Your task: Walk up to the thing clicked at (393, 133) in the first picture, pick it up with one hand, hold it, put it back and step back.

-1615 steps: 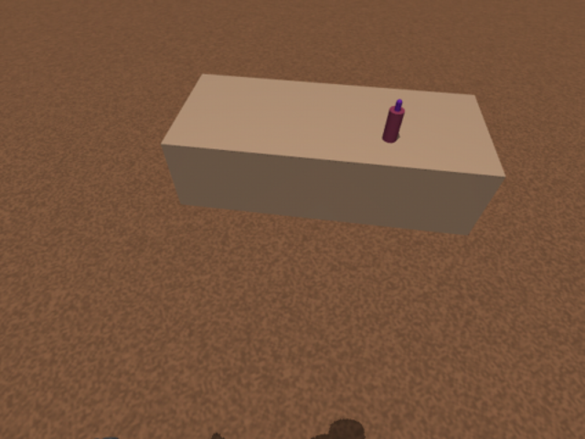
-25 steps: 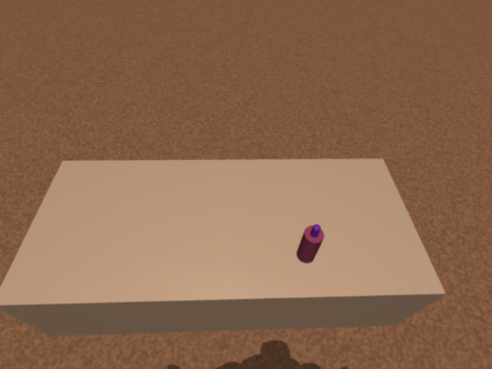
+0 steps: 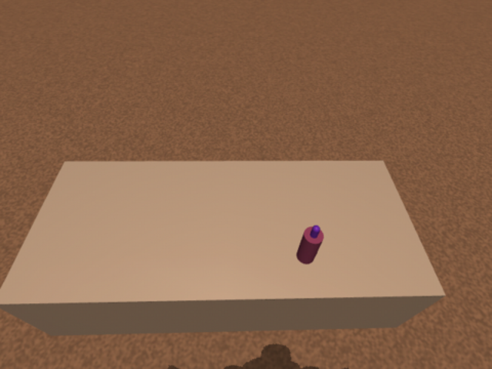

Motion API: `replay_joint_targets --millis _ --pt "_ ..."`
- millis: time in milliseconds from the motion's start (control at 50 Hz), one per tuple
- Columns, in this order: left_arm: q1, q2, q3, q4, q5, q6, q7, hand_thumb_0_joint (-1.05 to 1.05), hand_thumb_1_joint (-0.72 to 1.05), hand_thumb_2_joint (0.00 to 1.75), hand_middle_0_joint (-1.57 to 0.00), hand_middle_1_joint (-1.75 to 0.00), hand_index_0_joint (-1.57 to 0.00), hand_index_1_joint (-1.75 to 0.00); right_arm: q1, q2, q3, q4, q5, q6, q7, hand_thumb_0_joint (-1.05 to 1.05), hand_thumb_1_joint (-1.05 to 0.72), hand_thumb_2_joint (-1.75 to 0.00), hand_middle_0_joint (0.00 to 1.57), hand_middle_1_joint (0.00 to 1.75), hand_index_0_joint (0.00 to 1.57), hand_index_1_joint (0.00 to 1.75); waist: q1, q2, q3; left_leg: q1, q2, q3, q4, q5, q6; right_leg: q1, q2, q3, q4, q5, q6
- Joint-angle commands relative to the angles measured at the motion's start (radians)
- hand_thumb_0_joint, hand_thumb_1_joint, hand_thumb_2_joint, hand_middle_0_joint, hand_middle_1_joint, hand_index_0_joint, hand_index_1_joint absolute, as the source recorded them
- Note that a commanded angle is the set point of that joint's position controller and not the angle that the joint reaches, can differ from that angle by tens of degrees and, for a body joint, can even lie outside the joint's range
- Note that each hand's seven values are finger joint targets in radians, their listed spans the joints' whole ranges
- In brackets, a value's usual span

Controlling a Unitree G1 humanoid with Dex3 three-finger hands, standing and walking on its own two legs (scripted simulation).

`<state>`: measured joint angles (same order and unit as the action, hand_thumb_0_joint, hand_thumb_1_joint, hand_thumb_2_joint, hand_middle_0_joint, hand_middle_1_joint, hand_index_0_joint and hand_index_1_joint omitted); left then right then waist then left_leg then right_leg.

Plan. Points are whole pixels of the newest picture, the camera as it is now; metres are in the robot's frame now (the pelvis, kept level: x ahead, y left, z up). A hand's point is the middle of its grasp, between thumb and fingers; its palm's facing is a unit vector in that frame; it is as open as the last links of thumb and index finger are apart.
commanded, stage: step back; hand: right
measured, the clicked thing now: (310, 242) +0.50 -0.20 -0.33
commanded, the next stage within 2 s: none
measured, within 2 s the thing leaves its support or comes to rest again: neither
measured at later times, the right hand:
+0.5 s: hand out of the picture -0.01 -0.27 -0.18, palm faces -0.09 +0.91 -0.41, open 7.4 cm
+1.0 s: hand out of the picture -0.10 -0.26 -0.17, palm faces +0.00 +0.93 -0.37, open 7.4 cm
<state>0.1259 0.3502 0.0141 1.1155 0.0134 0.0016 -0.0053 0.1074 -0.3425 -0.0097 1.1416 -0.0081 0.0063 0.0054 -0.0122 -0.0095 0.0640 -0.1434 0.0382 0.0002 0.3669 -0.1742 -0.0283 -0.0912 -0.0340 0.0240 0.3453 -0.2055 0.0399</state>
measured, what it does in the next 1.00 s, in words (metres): walks backwards: left foot, then right foot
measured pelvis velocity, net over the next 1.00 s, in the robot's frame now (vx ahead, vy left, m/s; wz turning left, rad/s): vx -0.20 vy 0.01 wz -0.02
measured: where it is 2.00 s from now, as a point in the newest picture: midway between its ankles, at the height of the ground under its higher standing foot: outside the picture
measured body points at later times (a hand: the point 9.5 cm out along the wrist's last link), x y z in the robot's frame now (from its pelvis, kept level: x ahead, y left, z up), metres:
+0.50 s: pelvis -0.09 +0.01 -0.03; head -0.02 +0.02 +0.41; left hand +0.04 +0.32 -0.15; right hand +0.00 -0.31 -0.15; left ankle -0.11 +0.11 -0.75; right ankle -0.01 -0.14 -0.74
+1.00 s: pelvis -0.20 +0.01 -0.02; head -0.14 -0.01 +0.43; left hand -0.08 +0.31 -0.13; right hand -0.10 -0.31 -0.14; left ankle -0.22 +0.13 -0.68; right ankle -0.16 -0.12 -0.75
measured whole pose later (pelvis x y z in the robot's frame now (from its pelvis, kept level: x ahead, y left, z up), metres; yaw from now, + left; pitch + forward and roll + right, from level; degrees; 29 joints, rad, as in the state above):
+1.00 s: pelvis -0.20 +0.01 -0.02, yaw -1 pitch -2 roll +0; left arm 0.14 0.34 0.06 0.82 0.03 0.04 0.01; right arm 0.13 -0.40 -0.04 0.87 0.01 0.06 -0.02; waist 0.01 0.02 0.16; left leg -0.43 -0.11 -0.12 1.12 -0.51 0.00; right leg -0.31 0.01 0.05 0.60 -0.26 -0.01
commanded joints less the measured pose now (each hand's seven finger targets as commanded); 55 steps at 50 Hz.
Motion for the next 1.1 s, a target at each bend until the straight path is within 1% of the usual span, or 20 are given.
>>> replay_joint_targets --millis 0,80,140,200,220,280,380,420,440,460,480,540,660,780,800,820,840,920,1020,1080 --pt "-0.026 0.248 0.079 -0.100 -0.022 -0.005 0.022 0.00 0.90 0.90 -0.20 -0.30 -0.20 -0.30 -0.034 -0.257 -0.068 -0.101 0.013 -0.004 -0.006 0.00 -0.90 -0.90 0.20 0.30 0.20 0.30 0.002 0.047 -0.058 -0.005 0.108 -0.080 0.052 0.362 0.102 -0.092 -0.041 0.025 0.117 0.276 -0.066" --pt "0.021 0.202 0.077 -0.140 -0.012 0.013 0.021 0.00 0.90 0.90 -0.20 -0.30 -0.20 -0.30 -0.059 -0.292 -0.094 -0.165 0.013 0.014 -0.007 0.00 -0.90 -0.90 0.20 0.30 0.20 0.30 0.014 0.149 -0.143 -0.061 0.183 -0.142 0.060 0.295 0.194 -0.094 0.021 -0.018 0.303 0.081 -0.071" --pt "0.067 0.220 0.088 -0.151 -0.002 0.020 0.017 0.00 0.90 0.90 -0.20 -0.30 -0.20 -0.30 -0.098 -0.277 -0.101 -0.219 0.008 0.032 -0.008 0.00 -0.90 -0.90 0.20 0.30 0.20 0.30 0.033 0.131 -0.138 -0.184 0.149 -0.127 0.156 0.143 0.197 -0.092 -0.005 0.034 0.326 0.024 -0.104" --pt "-0.007 0.363 0.122 -0.212 0.017 0.011 0.019 0.00 0.90 0.90 -0.20 -0.30 -0.20 -0.30 -0.081 -0.193 -0.086 -0.257 0.008 0.050 -0.011 0.00 -0.90 -0.90 0.20 0.30 0.20 0.30 0.047 -0.246 -0.059 -0.254 -0.155 -0.026 0.661 -0.391 0.063 -0.265 -0.329 0.425 -0.053 0.201 -0.305" --pt "-0.039 0.380 0.128 -0.246 0.030 0.005 0.023 0.00 0.90 0.90 -0.20 -0.30 -0.20 -0.30 -0.034 -0.209 -0.090 -0.258 -0.001 0.056 -0.013 0.00 -0.90 -0.90 0.20 0.30 0.20 0.30 0.033 -0.225 -0.060 -0.252 -0.132 -0.114 0.789 -0.431 0.063 -0.313 -0.367 0.465 -0.042 0.204 -0.349" --pt "-0.145 0.290 0.113 -0.288 0.030 0.007 0.035 0.00 0.90 0.90 -0.20 -0.30 -0.20 -0.30 0.076 -0.233 -0.097 -0.233 0.032 0.048 -0.012 0.00 -0.90 -0.90 0.20 0.30 0.20 0.30 -0.026 -0.159 -0.106 -0.256 -0.108 -0.118 0.815 -0.327 0.047 -0.226 -0.235 0.231 0.063 0.263 -0.279" --pt "-0.050 0.274 0.115 -0.316 0.021 0.020 0.044 0.00 0.90 0.90 -0.20 -0.30 -0.20 -0.30 0.085 -0.219 -0.084 -0.259 -0.002 0.030 -0.017 0.00 -0.90 -0.90 0.20 0.30 0.20 0.30 0.028 -0.203 -0.160 -0.257 -0.044 -0.070 0.317 -0.324 0.051 0.025 -0.243 0.231 0.199 0.409 -0.237" --pt "-0.058 0.276 0.108 -0.328 -0.001 0.038 0.034 0.00 0.90 0.90 -0.20 -0.30 -0.20 -0.30 0.137 -0.209 -0.090 -0.237 -0.021 0.016 -0.021 0.00 -0.90 -0.90 0.20 0.30 0.20 0.30 -0.007 -0.148 -0.146 -0.104 -0.068 0.012 0.023 -0.040 0.051 -0.067 -0.182 0.160 0.303 0.404 -0.189" --pt "-0.014 0.227 0.097 -0.338 -0.006 0.044 0.030 0.00 0.90 0.90 -0.20 -0.30 -0.20 -0.30 0.106 -0.264 -0.107 -0.254 -0.040 0.009 -0.021 0.00 -0.90 -0.90 0.20 0.30 0.20 0.30 0.017 -0.001 -0.147 -0.010 0.055 -0.169 0.008 0.136 0.077 -0.205 -0.084 0.103 0.392 0.206 -0.125" --pt "-0.007 0.176 0.088 -0.354 -0.011 0.042 0.031 0.00 0.90 0.90 -0.20 -0.30 -0.20 -0.30 0.071 -0.369 -0.126 -0.276 -0.043 0.006 -0.015 0.00 -0.90 -0.90 0.20 0.30 0.20 0.30 0.031 0.252 -0.129 0.066 0.269 -0.444 -0.011 0.360 0.169 -0.427 0.109 0.022 0.524 -0.305 -0.072" --pt "-0.087 0.219 0.106 -0.355 0.004 0.040 0.049 0.00 0.90 0.90 -0.20 -0.30 -0.20 -0.30 0.074 -0.433 -0.138 -0.291 -0.034 0.004 -0.011 0.00 -0.90 -0.90 0.20 0.30 0.20 0.30 -0.046 0.288 -0.128 -0.068 0.345 -0.530 -0.021 0.394 0.293 -0.379 0.140 0.150 0.694 -0.477 -0.051" --pt "-0.033 0.202 0.107 -0.322 -0.016 0.040 0.048 0.00 0.90 0.90 -0.20 -0.30 -0.20 -0.30 -0.030 -0.281 -0.096 -0.304 -0.035 0.000 -0.030 0.00 -0.90 -0.90 0.20 0.30 0.20 0.30 0.036 0.138 -0.099 0.024 0.186 -0.241 0.090 0.538 0.219 -0.462 0.151 0.197 0.875 -0.321 -0.062" --pt "-0.026 0.195 0.106 -0.356 0.000 0.020 0.035 0.00 0.90 0.90 -0.20 -0.30 -0.20 -0.30 0.070 -0.259 -0.101 -0.327 -0.017 0.010 -0.042 0.00 -0.90 -0.90 0.20 0.30 0.20 0.30 -0.030 0.143 -0.113 0.165 0.212 -0.223 0.173 0.583 0.274 -0.417 0.093 0.098 0.607 -0.305 -0.011" --pt "0.097 0.201 0.117 -0.306 0.022 -0.007 0.030 0.00 0.90 0.90 -0.20 -0.30 -0.20 -0.30 0.020 -0.260 -0.092 -0.354 0.008 0.031 -0.026 0.00 -0.90 -0.90 0.20 0.30 0.20 0.30 0.021 0.119 -0.162 -0.095 0.138 -0.162 0.279 0.194 0.160 -0.028 0.037 0.034 0.070 0.109 -0.074" --pt "0.102 0.272 0.135 -0.312 0.034 -0.015 0.030 0.00 0.90 0.90 -0.20 -0.30 -0.20 -0.30 0.029 -0.224 -0.082 -0.367 0.013 0.030 -0.023 0.00 -0.90 -0.90 0.20 0.30 0.20 0.30 0.014 -0.059 -0.159 -0.281 0.043 -0.129 0.380 -0.010 0.099 0.048 -0.108 0.260 0.071 0.184 -0.127" --pt "0.047 0.362 0.149 -0.329 0.015 -0.006 0.026 0.00 0.90 0.90 -0.20 -0.30 -0.20 -0.30 -0.020 -0.206 -0.082 -0.373 0.017 0.035 -0.033 0.00 -0.90 -0.90 0.20 0.30 0.20 0.30 0.049 -0.268 -0.101 -0.295 -0.120 -0.037 0.586 -0.358 0.049 -0.118 -0.311 0.475 0.008 0.307 -0.318" --pt "0.021 0.356 0.151 -0.365 0.025 -0.014 0.026 0.00 0.90 0.90 -0.20 -0.30 -0.20 -0.30 -0.008 -0.238 -0.094 -0.360 0.007 0.042 -0.037 0.00 -0.90 -0.90 0.20 0.30 0.20 0.30 0.051 -0.224 -0.056 -0.274 -0.111 -0.136 0.771 -0.476 0.035 -0.210 -0.368 0.542 0.006 0.350 -0.368" --pt "-0.061 0.253 0.128 -0.395 0.014 0.001 0.037 0.00 0.90 0.90 -0.20 -0.30 -0.20 -0.30 0.084 -0.241 -0.086 -0.327 0.018 0.028 -0.035 0.00 -0.90 -0.90 0.20 0.30 0.20 0.30 0.005 -0.112 -0.068 -0.287 -0.151 -0.151 0.850 -0.332 0.018 -0.172 -0.190 0.225 0.092 0.374 -0.262" --pt "0.004 0.253 0.124 -0.407 0.026 0.015 0.043 0.00 0.90 0.90 -0.20 -0.30 -0.20 -0.30 0.086 -0.220 -0.082 -0.347 -0.002 0.018 -0.034 0.00 -0.90 -0.90 0.20 0.30 0.20 0.30 0.047 -0.187 -0.116 -0.278 -0.071 -0.070 0.413 -0.347 0.018 0.011 -0.197 0.216 0.170 0.404 -0.241" --pt "-0.019 0.265 0.117 -0.421 0.006 0.035 0.031 0.00 0.90 0.90 -0.20 -0.30 -0.20 -0.30 0.171 -0.207 -0.096 -0.308 -0.016 0.004 -0.029 0.00 -0.90 -0.90 0.20 0.30 0.20 0.30 -0.005 -0.162 -0.150 -0.096 -0.081 0.021 0.041 -0.057 0.033 -0.056 -0.147 0.172 0.292 0.344 -0.190"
